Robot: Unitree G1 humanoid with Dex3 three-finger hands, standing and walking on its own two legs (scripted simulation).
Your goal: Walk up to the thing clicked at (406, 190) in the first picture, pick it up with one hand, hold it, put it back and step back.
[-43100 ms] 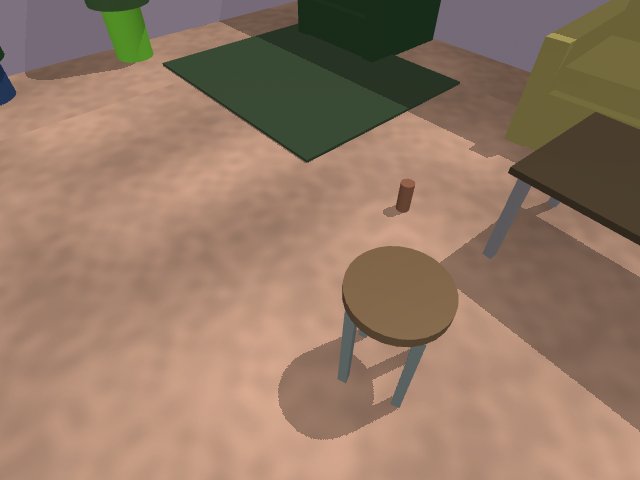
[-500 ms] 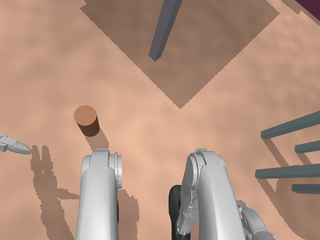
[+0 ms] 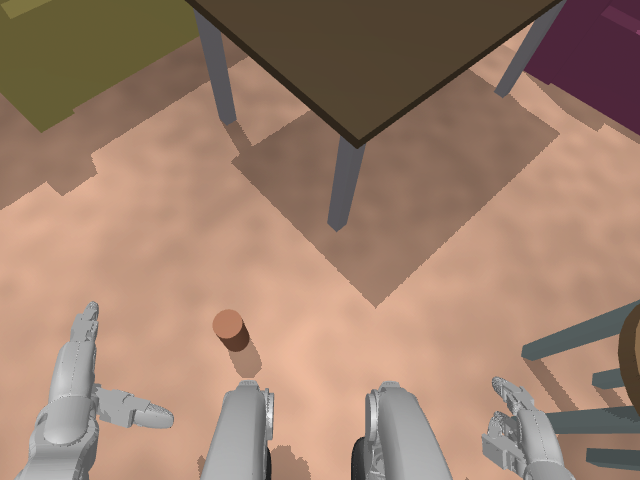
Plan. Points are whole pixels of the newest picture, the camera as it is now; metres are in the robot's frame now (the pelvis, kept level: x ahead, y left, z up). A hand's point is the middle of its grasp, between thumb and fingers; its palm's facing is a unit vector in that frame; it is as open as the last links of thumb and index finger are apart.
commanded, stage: home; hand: left
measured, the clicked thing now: (232, 331) +0.42 +0.20 -0.51
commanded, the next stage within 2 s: none
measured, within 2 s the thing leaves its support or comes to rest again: neither
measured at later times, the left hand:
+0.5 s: hand (102, 401) +0.22 +0.20 +0.08, palm faces +0.14 -0.94 -0.30, open 17.5 cm
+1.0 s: hand (111, 414) +0.21 +0.19 +0.08, palm faces +0.14 -0.95 -0.29, open 17.6 cm
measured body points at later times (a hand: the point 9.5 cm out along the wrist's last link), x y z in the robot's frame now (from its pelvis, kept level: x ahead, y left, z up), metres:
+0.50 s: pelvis +0.05 +0.01 +0.13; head +0.07 +0.02 +0.58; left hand +0.21 +0.25 +0.10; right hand +0.21 -0.22 +0.06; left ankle +0.04 +0.12 -0.55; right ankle +0.06 -0.12 -0.55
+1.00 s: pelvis +0.05 +0.00 +0.14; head +0.07 +0.01 +0.59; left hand +0.20 +0.24 +0.10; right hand +0.21 -0.23 +0.07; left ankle +0.04 +0.12 -0.55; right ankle +0.06 -0.12 -0.55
